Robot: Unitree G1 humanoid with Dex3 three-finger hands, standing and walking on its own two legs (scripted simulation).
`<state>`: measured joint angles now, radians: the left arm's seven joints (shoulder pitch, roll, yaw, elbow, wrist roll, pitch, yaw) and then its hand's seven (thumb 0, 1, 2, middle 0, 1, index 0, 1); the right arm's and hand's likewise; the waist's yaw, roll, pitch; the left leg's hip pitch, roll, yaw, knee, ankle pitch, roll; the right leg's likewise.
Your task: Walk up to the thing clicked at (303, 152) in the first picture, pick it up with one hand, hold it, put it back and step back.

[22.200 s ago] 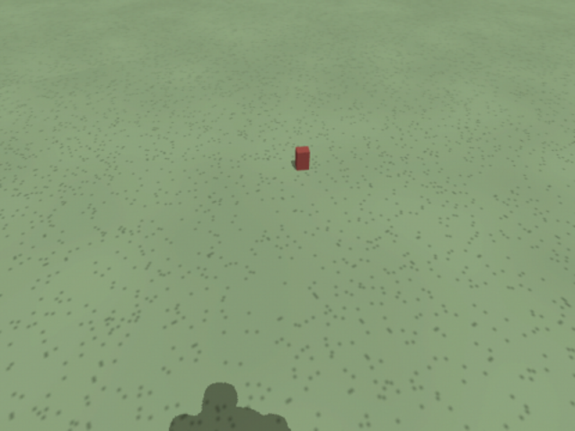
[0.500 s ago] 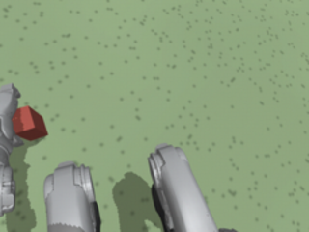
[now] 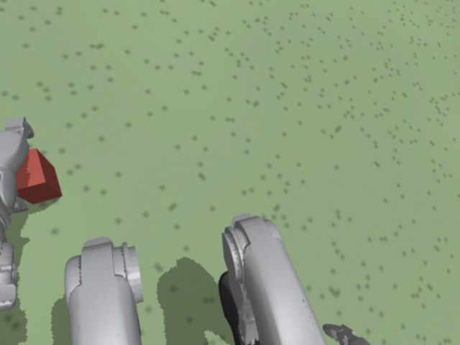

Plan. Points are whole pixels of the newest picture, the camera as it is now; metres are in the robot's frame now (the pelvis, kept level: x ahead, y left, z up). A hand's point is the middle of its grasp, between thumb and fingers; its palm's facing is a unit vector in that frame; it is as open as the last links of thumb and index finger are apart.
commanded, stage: rest palm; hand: left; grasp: from above
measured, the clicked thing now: (34, 178) +0.48 +0.31 -0.28
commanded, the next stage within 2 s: close in 1.62 s
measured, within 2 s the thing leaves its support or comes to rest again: neither
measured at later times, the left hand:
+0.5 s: hand (28, 173) +0.47 +0.29 -0.22, palm faces -0.42 -0.14 -0.90, open 14.0 cm
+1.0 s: hand (32, 179) +0.46 +0.29 -0.24, palm faces -0.41 -0.14 -0.90, open 13.7 cm
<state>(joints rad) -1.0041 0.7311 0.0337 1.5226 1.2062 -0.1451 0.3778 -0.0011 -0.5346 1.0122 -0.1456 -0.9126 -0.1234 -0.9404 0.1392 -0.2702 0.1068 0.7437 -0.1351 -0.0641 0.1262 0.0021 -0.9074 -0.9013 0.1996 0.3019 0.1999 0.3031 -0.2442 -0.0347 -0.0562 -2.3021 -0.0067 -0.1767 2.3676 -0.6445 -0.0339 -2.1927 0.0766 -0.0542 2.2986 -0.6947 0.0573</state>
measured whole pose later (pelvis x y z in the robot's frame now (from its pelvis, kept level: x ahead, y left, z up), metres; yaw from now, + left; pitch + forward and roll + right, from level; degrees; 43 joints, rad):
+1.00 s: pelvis +0.01 +0.00 -0.03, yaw -3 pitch +30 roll -10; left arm -1.00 0.83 0.12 1.64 1.20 -0.14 0.56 0.00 -0.48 1.04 -0.21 -0.84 -0.16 -0.89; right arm 0.12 -0.30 0.17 0.75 -0.21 -0.17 0.22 0.00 -0.90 -0.90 0.20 0.30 0.20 0.30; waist -0.30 -0.08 0.05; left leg -2.35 0.01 -0.24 2.49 -0.69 -0.05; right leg -2.25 0.11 -0.09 2.39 -0.70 0.07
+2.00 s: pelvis +0.00 +0.01 -0.03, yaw -5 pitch +28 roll -12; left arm -1.03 0.92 0.14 1.72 1.21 -0.16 0.58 0.00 -0.38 0.92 -0.27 -0.81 -0.27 -0.84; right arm 0.13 -0.32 0.24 0.71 -0.24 -0.19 0.23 0.00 -0.90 -0.90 0.20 0.30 0.20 0.30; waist -0.34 -0.09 0.08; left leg -2.35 0.01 -0.26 2.51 -0.68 -0.03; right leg -2.22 0.12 -0.11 2.38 -0.68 0.07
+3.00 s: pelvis +0.00 +0.01 -0.03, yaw -5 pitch +28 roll -12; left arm -1.03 0.92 0.09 1.71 1.20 -0.17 0.55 -0.01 -0.17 0.82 -0.55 -0.67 -0.47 -0.70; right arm 0.14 -0.31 0.24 0.71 -0.23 -0.18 0.22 0.00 -0.90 -0.90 0.20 0.30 0.20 0.30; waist -0.32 -0.09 0.07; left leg -2.34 0.01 -0.25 2.50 -0.68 -0.03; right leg -2.22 0.11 -0.12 2.37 -0.68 0.07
